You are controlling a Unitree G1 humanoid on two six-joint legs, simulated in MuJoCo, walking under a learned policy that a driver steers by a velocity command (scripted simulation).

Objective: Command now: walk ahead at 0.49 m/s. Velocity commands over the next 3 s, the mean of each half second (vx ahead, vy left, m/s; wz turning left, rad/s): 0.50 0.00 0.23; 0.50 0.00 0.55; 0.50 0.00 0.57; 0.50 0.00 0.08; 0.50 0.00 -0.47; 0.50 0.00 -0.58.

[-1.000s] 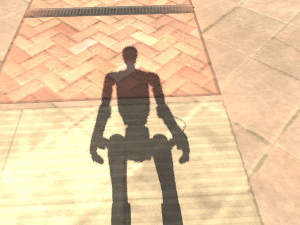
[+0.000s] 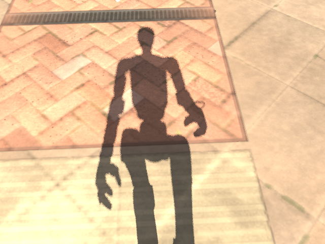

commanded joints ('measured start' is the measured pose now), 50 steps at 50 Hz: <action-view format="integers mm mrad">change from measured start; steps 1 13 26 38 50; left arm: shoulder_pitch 49 -385 -269 -192 -61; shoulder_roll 124 90 199 122 204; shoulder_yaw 30 30 63 58 75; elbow -72 -214 -234 -182 -114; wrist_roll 0 23 16 4 13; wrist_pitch -7 35 -18 -45 -7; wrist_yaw -7 -40 -11 -11 11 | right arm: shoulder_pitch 429 417 426 237 -69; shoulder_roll -225 -117 -170 -75 -87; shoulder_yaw -78 -33 -58 -54 -33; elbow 93 168 133 -8 -144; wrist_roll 16 32 23 -3 -10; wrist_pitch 7 -40 -26 54 47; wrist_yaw -4 -3 -15 40 63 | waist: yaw -149 -47 52 -59 -11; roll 83 22 23 -92 -94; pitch -315 39 -164 -47 6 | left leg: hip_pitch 738 269 325 -240 -106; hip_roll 450 208 147 154 77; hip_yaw -856 -303 -328 -162 20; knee -247 -443 108 603 87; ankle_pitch -252 161 453 -45 -54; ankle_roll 260 77 -4 -88 -13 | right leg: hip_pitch -676 -707 -141 -180 6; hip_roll -9 -196 -119 -359 -381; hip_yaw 82 -11 30 28 -219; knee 821 235 -197 -470 -341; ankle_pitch -14 413 342 564 948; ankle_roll -13 91 22 -52 -24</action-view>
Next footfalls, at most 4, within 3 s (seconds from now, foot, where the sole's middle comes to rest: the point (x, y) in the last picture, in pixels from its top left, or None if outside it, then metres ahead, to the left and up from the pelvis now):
0.52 right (205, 239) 0.46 -0.11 -0.75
1.06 left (135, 195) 0.64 0.18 -0.75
1.64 right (120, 128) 0.99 0.29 -0.75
2.14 left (58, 122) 1.02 0.60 -0.75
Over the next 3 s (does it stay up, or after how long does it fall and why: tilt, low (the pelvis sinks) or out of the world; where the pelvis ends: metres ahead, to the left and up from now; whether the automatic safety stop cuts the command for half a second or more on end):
stays up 1.36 0.59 0.03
